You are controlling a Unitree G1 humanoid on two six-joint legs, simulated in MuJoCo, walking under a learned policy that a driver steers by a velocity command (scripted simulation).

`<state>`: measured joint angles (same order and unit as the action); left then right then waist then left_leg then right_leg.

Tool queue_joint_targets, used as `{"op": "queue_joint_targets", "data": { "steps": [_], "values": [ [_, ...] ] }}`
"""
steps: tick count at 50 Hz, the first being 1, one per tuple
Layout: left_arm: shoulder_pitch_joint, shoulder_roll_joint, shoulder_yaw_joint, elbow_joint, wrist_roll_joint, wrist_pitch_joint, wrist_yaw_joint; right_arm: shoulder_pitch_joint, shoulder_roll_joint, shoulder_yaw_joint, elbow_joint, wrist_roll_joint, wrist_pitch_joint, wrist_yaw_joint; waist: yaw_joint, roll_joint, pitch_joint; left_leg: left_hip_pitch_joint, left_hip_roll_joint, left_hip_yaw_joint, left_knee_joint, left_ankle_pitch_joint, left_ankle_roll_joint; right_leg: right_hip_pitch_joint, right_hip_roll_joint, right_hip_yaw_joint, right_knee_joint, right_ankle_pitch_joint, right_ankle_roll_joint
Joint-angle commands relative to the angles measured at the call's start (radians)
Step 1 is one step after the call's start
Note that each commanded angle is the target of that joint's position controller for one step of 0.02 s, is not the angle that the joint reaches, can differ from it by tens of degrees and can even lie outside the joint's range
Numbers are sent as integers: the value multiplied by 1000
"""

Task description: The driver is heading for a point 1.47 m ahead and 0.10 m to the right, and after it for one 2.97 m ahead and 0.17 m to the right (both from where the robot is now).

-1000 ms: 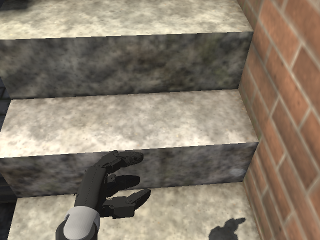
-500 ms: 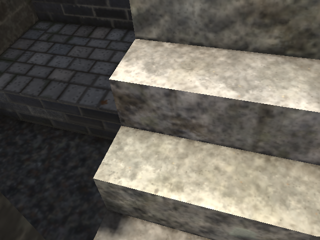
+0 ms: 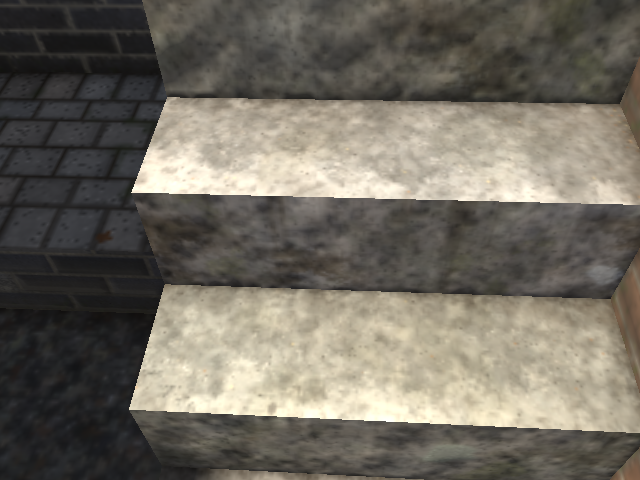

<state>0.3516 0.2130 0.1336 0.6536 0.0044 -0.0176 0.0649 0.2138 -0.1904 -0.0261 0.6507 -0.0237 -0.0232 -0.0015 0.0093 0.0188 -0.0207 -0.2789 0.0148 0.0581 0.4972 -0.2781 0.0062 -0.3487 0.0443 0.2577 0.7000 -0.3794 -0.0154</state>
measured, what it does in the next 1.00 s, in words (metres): climbs: right foot 0.18 m higher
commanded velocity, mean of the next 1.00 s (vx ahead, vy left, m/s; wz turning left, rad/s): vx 0.40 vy -0.05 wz -0.04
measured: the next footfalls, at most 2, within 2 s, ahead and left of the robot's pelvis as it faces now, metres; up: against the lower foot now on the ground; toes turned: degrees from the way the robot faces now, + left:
right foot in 0.58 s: +0.12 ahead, -0.31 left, +0.18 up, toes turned -28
left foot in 1.04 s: +0.09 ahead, -0.01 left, +0.00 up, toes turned -31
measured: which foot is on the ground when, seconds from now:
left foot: down 0.00-0.62, up 0.64-1.00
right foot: up 0.00-0.56, down 0.58-0.96, up 0.98-1.00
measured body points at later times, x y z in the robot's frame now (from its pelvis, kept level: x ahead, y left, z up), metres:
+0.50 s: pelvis +0.06 -0.06 +0.01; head +0.13 -0.04 +0.45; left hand +0.42 +0.03 -0.05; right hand -0.11 -0.31 -0.08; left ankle +0.00 +0.12 -0.73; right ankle +0.06 -0.23 -0.41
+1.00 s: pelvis +0.08 -0.08 +0.08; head +0.10 -0.08 +0.53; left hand +0.50 -0.13 +0.19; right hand -0.14 -0.30 -0.02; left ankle +0.10 -0.03 -0.60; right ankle +0.05 -0.26 -0.52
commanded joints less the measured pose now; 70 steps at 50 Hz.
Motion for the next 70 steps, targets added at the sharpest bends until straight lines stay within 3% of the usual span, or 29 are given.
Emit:
{"op": "queue_joint_targets", "data": {
  "steps": [1,3,7,15,17,20,25,28,30,31,32,33,34,35,36,38,44,47,49,52,53,54,56,58,63,65,66,68,70],
  "values": [
    [123,-87,-38,-112,-39,-6,-28,137,-275,-80,19,-18,-46,-57,51,261,-187,383,575,-683,-89,880,-168,-538,4,-102,892,-43,-55],
    [-12,-104,-55,-102,26,0,-36,-16,-69,-28,0,-8,-35,-53,72,93,-59,124,382,-325,-68,223,-220,-621,-29,-97,1233,196,-55],
    [-209,17,-52,-144,62,55,-31,101,-119,-30,35,-29,-88,-30,-9,94,1,111,259,-79,-94,228,-50,-718,13,-163,1338,250,-47],
    [-463,-5,-61,-237,59,142,-28,193,-192,-48,65,-22,-98,-36,-16,97,118,215,389,-32,-276,-82,63,-993,-48,-147,1628,107,-63],
    [-555,38,-38,-260,118,181,-64,478,-269,-82,168,21,-39,-120,-76,-92,186,461,475,-17,-55,1075,45,-1170,-2,-214,1737,-79,9],
    [-591,-40,-80,-313,30,161,-74,387,-286,-83,145,-31,-26,-121,-41,103,116,352,423,76,-135,767,36,-1001,6,-120,1551,-139,-30],
    [-593,-29,-73,-316,70,144,-20,248,-308,-87,73,-34,-30,-101,-80,178,134,507,468,-25,-256,514,189,-1130,2,-72,1497,-214,-23],
    [-499,21,-95,-323,51,49,-29,-28,-244,-41,-27,-36,-14,-76,3,140,-30,343,235,192,-240,720,81,-490,-156,-241,631,-24,-15],
    [-393,13,-84,-322,14,20,-11,99,-305,-82,-7,-16,37,-38,9,168,-246,273,134,99,76,902,62,13,-106,-202,200,94,11],
    [-196,29,-67,-262,2,-5,9,90,-288,-90,-28,33,51,-32,84,54,-398,-157,27,58,524,586,-41,638,-217,-3,-73,487,-1],
    [-84,162,-34,-202,-36,-4,13,62,-164,-49,-108,9,46,-8,100,-361,-621,-541,-108,-140,992,-463,-75,1027,-399,146,-17,663,-27],
    [-256,333,-19,-142,-79,-8,-63,244,-146,-50,-88,93,19,-18,-126,-425,-792,-601,-141,-392,1226,-390,-135,883,-390,174,189,918,-75],
    [-306,272,-10,-150,-61,-2,-66,36,-167,-47,-142,64,12,-35,-97,-381,-615,-632,-68,-216,1182,-321,-110,674,-349,59,126,943,-32],
    [-276,119,-27,-208,36,27,35,8,-237,-81,-117,-32,10,-34,-23,-269,-452,-606,-73,-166,1128,-228,-106,635,-407,-44,99,804,1],
    [-384,68,-62,-216,57,46,75,64,-237,-97,-98,-40,19,-37,-143,-281,-325,-572,-73,-121,1092,-205,-96,501,-358,-155,50,761,47],
    [-694,132,-46,-317,47,34,104,319,-248,-120,-14,-57,120,-62,-354,-251,-334,-336,-61,-52,1365,-130,-76,122,-486,-126,78,646,14],
    [-815,-14,-99,-307,41,-24,-3,460,-81,-83,-14,-63,225,-98,-455,-145,19,-352,-105,-49,1095,131,13,-215,-393,-370,145,151,63],
    [-949,-59,-121,-338,-15,-47,-41,700,-38,-65,23,-78,245,-70,-537,-169,21,-198,-19,-23,611,267,69,-181,-365,-448,351,162,112],
    [-1018,-188,-142,-395,-23,-23,-42,731,-4,-51,39,-58,210,-55,-559,144,79,-189,46,-193,37,525,222,-178,-178,-516,1026,-233,157],
    [-869,-258,-152,-367,16,30,-49,600,-101,-28,78,-43,82,-14,-312,228,109,-39,-66,-51,46,965,114,-411,38,-447,1848,-428,81],
    [-611,-355,-209,-537,54,26,-61,261,-197,-41,-16,-16,40,-72,63,375,188,-179,-60,-841,-134,1151,132,-458,35,-205,1356,-203,125],
    [-842,-232,-190,-532,56,-4,-49,439,-71,-34,48,-1,35,-82,-104,116,214,-113,-51,-913,-247,1124,83,-584,72,-325,1297,-205,184],
    [-943,-59,-129,-469,6,29,-15,437,-113,-78,92,9,74,-103,-202,-165,42,193,23,-880,-187,1068,123,-504,86,-253,1002,-130,167],
    [-688,77,-76,-411,-32,42,6,352,-253,-152,110,-9,72,-121,-74,248,-142,460,228,-1152,-113,1039,159,-357,-39,114,412,-6,82],
    [-694,-116,-113,-214,-29,51,46,478,-87,-161,157,72,77,-14,-188,-82,-80,87,-85,-770,25,60,78,213,72,-206,-431,144,99],
    [-600,-41,-92,-190,-31,42,46,476,0,-134,112,76,72,-18,-146,-258,-170,-353,-264,-477,583,-628,-1,502,-382,52,-312,587,-126],
    [-627,-79,-80,-124,27,22,6,419,-90,-143,48,140,72,-62,-110,-470,-219,-482,-168,-312,1029,-630,-78,318,-632,206,-495,708,-285],
    [-788,-151,-87,-119,-12,-7,-11,482,-96,-124,73,94,103,-79,-199,-253,-83,-419,-26,-217,1484,-396,-97,109,-460,-46,-487,489,-187],
    [-730,-47,-87,-102,-27,13,6,398,-163,-124,-8,54,112,-81,-173,8,5,-364,-52,-179,1415,-162,-112,14,-279,-234,-437,419,-150]
  ]
}}
Keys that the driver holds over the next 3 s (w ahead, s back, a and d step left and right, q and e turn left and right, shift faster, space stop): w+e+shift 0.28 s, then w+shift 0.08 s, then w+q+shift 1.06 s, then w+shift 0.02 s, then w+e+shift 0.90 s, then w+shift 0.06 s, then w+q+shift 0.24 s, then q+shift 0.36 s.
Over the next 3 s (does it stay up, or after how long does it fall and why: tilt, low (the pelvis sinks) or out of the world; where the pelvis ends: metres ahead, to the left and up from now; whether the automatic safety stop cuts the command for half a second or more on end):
stays up -0.19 -0.13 0.02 its command is cut before an obstacle after 0.3 s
